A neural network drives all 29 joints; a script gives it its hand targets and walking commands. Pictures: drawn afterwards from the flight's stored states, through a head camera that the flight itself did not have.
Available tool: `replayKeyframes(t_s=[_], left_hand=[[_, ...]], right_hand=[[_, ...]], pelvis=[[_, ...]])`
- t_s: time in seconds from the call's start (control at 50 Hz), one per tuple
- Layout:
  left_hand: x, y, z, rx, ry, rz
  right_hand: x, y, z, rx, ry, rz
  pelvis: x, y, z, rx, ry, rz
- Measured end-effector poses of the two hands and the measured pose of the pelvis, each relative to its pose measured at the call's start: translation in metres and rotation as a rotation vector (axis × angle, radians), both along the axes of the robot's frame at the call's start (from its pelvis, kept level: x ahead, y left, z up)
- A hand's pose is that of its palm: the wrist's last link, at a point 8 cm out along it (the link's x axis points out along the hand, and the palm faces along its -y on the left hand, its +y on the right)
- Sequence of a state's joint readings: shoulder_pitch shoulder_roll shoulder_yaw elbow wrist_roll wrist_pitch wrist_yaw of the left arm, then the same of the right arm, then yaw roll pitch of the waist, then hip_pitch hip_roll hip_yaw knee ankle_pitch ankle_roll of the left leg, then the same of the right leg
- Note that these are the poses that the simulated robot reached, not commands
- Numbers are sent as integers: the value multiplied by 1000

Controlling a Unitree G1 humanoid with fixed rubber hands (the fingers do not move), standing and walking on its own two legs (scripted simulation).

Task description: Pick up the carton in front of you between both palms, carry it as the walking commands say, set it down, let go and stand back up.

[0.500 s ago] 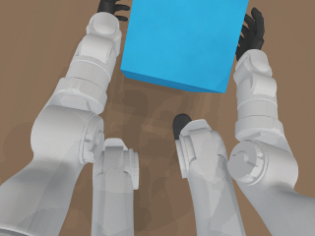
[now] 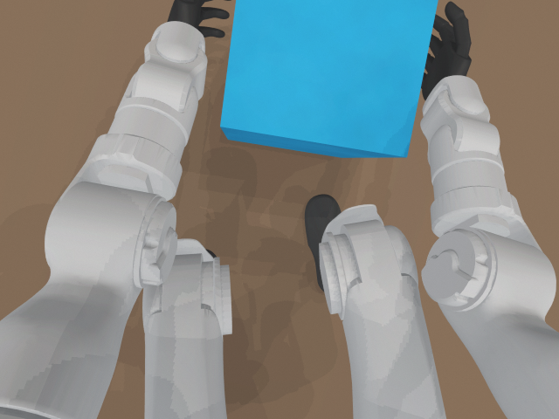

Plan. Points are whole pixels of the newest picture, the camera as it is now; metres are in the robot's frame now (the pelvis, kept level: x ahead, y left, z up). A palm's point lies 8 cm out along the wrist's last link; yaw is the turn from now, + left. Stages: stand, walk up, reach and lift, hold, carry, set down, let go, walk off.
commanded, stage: set down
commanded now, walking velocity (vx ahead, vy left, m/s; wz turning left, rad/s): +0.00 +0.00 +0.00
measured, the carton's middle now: (308, 75) +0.49 -0.12 -0.26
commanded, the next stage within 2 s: let go in 1.64 s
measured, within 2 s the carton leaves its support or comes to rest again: rests again in 0.02 s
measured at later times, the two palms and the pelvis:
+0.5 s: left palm (161, 30) +0.55 +0.06 -0.21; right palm (450, 97) +0.43 -0.29 -0.19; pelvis -0.01 -0.01 -0.01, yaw -1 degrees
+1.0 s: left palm out of the picture +0.57 +0.04 -0.07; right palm (543, 81) +0.43 -0.31 -0.08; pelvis -0.01 -0.02 +0.05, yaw -1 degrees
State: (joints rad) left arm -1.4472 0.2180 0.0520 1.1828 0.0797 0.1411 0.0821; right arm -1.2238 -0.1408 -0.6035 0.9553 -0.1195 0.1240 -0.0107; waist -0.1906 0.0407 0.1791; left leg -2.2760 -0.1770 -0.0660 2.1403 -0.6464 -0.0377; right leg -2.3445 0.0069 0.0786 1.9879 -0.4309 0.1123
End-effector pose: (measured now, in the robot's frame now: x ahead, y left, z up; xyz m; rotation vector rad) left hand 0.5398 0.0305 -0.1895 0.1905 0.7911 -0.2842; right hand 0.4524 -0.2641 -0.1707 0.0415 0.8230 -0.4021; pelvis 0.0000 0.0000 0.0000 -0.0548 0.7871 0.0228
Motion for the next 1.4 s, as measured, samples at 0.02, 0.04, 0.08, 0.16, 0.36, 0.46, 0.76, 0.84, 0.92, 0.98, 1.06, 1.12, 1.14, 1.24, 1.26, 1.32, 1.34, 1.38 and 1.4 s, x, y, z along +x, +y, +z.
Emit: replayKeyframes(t_s=[0.02,0.04,0.08,0.16,0.36,0.46,0.76,0.84,0.92,0.98,1.06,1.12,1.14,1.24,1.26,1.32,1.34,1.38,1.4], left_hand=[[0,-1,0,-3,-1,-3],[0,-1,0,-7,-2,-5],[0,-2,-1,-13,-4,-10],[0,-3,-2,-23,-10,-16],[1,-1,-5,-30,-42,-43],[5,21,-13,9,-71,8],[22,15,24,7,-194,20],[24,14,59,32,-200,34],[27,14,92,43,-172,49],[31,13,115,42,-162,54],[34,14,140,37,-161,57],[35,18,154,34,-165,57],[35,19,158,33,-167,56],[33,24,180,32,-176,46],[33,25,185,31,-178,44],[33,25,202,29,-180,36],[33,25,208,29,-180,34],[33,24,221,28,-180,30],[33,24,228,28,-180,29]], right_hand=[[0,-1,-1,-1,1,0],[0,-2,-2,-2,3,0],[0,-3,-3,-4,6,1],[0,-5,-6,-4,9,4],[-4,-5,-9,11,-6,-5],[-19,-17,-19,-28,17,-51],[-10,-38,8,-29,-142,-76],[-15,-37,38,-19,-170,-87],[-23,-40,67,-14,-162,-105],[-24,-42,89,-15,-166,-105],[-21,-41,114,-19,-175,-96],[-19,-40,131,-25,-179,-90],[-19,-39,136,-28,-179,-89],[-20,-40,164,-40,-179,-88],[-21,-41,170,-41,-179,-88],[-22,-44,190,-43,-180,-90],[-22,-44,197,-43,-180,-91],[-22,-45,210,-41,-181,-92],[-22,-46,217,-40,-182,-92]], pelvis=[[0,0,0,0,-1,0],[0,0,-1,0,-2,0],[0,-1,-2,-1,-5,1],[-1,-1,-4,-2,-14,1],[-5,-3,-9,-3,-47,-3],[-9,-5,-9,-4,-62,-8],[-15,-15,-6,16,-84,-29],[-14,-17,10,27,-81,-40],[-12,-17,31,33,-63,-46],[-9,-17,46,37,-43,-51],[-5,-17,62,42,-14,-56],[-1,-17,74,44,9,-56],[1,-18,78,44,16,-56],[8,-18,101,40,43,-53],[9,-18,106,39,46,-53],[14,-17,122,35,53,-53],[16,-17,127,33,54,-53],[19,-17,138,32,55,-55],[20,-17,144,32,55,-55]])
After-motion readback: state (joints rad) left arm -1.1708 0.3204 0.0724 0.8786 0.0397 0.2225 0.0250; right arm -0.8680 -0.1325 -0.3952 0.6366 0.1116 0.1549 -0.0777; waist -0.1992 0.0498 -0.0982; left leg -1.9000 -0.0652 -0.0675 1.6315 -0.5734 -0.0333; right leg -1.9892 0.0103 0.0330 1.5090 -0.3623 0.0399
